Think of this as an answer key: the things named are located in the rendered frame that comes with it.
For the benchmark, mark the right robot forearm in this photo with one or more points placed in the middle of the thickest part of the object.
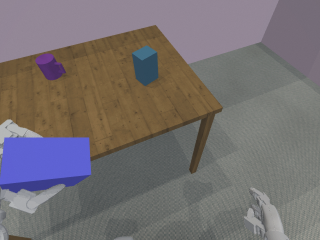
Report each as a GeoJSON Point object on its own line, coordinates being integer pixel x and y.
{"type": "Point", "coordinates": [274, 235]}

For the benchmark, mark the table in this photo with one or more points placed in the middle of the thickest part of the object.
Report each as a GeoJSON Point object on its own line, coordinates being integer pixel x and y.
{"type": "Point", "coordinates": [100, 98]}

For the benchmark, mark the robot right hand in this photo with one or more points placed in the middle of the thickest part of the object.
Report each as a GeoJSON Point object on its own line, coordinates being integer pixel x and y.
{"type": "Point", "coordinates": [267, 214]}

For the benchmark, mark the robot left hand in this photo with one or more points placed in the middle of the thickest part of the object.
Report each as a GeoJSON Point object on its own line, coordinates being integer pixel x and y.
{"type": "Point", "coordinates": [24, 200]}

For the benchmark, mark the sponge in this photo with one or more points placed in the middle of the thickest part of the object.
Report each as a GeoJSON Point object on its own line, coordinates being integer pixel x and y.
{"type": "Point", "coordinates": [38, 163]}

